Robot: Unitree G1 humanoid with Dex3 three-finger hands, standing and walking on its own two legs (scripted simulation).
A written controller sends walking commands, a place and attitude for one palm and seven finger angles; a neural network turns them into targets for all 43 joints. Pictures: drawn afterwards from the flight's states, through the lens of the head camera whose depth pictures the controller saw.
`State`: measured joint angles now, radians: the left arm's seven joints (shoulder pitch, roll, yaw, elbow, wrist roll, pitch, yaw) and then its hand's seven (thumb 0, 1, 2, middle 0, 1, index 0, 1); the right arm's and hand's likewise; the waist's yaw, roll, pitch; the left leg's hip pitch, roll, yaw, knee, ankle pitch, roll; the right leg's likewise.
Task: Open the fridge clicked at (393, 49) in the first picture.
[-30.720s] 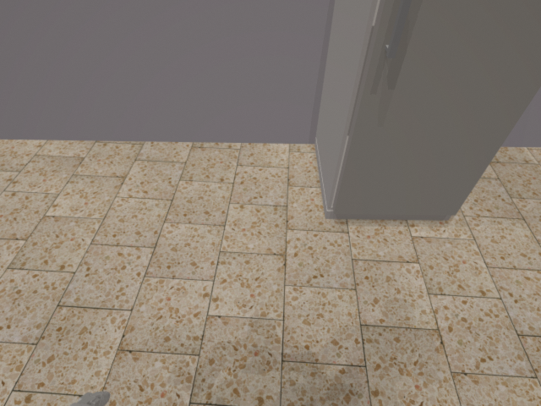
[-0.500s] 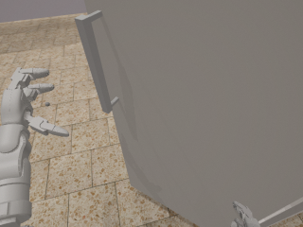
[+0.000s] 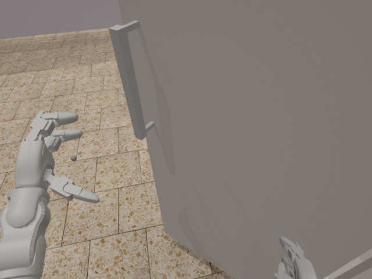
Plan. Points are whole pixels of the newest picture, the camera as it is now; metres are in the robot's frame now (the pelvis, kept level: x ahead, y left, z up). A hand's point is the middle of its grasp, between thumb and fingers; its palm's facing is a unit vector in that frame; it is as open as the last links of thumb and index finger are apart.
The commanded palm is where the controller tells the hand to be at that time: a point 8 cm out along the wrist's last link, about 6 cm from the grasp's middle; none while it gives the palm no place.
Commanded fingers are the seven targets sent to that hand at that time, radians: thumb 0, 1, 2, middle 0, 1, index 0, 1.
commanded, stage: slip the hand off the handle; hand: left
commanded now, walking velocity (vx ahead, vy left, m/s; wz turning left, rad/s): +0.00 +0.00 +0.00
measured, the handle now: (137, 88) +0.44 +0.16 +0.21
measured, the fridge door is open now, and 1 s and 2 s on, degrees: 42 42 42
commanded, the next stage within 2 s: draw the hand back to the body in 0.12 s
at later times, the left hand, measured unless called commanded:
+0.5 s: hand (66, 167) +0.24 +0.24 +0.18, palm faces +0.30 -0.95 -0.08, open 14.7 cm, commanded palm +0.19 +0.28 +0.17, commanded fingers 0.00 -0.55 0.20 -0.25 -1.15 -0.25 -1.15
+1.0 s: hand (47, 187) +0.21 +0.26 +0.16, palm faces +0.46 -0.82 -0.35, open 13.1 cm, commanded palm +0.17 +0.29 +0.18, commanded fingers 0.00 0.14 0.53 -0.23 -0.75 -0.23 -0.75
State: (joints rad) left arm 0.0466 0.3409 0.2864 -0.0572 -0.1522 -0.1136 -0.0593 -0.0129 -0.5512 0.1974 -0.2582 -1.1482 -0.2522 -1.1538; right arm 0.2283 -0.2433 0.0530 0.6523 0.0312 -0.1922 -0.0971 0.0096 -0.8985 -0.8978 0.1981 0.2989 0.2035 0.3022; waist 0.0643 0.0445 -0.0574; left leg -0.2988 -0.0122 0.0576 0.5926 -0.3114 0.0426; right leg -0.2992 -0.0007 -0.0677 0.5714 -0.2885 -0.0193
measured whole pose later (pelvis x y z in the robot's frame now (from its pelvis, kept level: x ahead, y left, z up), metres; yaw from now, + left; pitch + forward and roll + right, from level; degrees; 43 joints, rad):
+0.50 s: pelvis +0.00 -0.01 +0.00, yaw +1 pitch -2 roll +0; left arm 0.14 0.31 0.33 -0.26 -0.31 0.23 -0.06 -0.01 -0.55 0.20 -0.25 -1.15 -0.25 -1.15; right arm 0.25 -0.24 0.08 0.71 0.07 -0.27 -0.14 0.01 -0.90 -0.90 0.20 0.30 0.22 0.31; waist 0.07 0.07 -0.06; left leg -0.23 -0.02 0.03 0.56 -0.30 0.03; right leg -0.22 0.00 -0.09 0.54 -0.29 -0.03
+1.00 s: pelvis +0.01 +0.00 +0.00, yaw +1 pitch -2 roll -1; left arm 0.36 0.36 0.30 -0.34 -0.09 -0.03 0.11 -0.01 -0.20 0.37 -0.24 -0.94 -0.24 -0.95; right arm 0.26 -0.25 0.03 0.68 0.02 -0.24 -0.08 0.01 -0.90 -0.90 0.20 0.30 0.24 0.33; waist 0.07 0.06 -0.03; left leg -0.22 -0.01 0.03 0.56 -0.31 0.04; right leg -0.21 0.00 -0.09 0.52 -0.29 -0.02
